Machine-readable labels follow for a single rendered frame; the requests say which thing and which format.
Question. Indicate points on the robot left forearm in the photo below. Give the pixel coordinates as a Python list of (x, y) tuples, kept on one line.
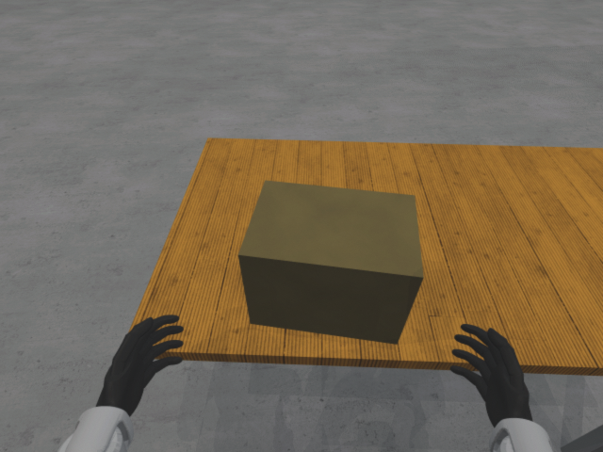
[(101, 429)]

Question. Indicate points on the carton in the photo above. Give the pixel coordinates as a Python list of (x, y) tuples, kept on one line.
[(331, 260)]

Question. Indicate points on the robot right forearm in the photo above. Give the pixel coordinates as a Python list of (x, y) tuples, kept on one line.
[(519, 435)]

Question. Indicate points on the robot right hand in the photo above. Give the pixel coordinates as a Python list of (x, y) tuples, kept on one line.
[(501, 383)]

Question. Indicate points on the robot left hand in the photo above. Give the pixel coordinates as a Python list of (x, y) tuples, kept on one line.
[(133, 367)]

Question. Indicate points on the table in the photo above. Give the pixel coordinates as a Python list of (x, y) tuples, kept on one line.
[(511, 238)]

